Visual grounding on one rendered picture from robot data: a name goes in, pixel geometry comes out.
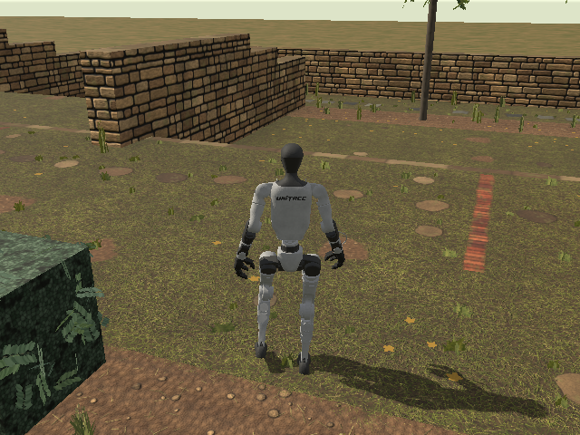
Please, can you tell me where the right robot upper arm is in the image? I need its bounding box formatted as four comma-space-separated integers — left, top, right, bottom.
310, 183, 335, 233

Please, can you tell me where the left robot upper arm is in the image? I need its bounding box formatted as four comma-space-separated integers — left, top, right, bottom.
247, 182, 273, 233

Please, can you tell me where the robot foot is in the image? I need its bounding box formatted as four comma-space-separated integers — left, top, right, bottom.
297, 352, 311, 375
255, 342, 267, 359

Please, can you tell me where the robot right hand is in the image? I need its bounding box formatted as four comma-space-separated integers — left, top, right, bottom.
324, 251, 345, 269

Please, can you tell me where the robot left foot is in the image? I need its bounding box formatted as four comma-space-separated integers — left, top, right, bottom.
255, 342, 267, 359

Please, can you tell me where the robot left hand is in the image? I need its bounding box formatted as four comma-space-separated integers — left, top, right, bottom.
234, 257, 255, 279

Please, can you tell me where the robot right forearm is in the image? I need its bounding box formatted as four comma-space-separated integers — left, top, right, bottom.
325, 220, 343, 254

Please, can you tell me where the robot left forearm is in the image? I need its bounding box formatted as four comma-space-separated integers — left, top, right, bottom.
237, 219, 256, 260

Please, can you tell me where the robot right foot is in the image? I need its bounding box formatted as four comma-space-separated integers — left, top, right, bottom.
297, 352, 311, 375

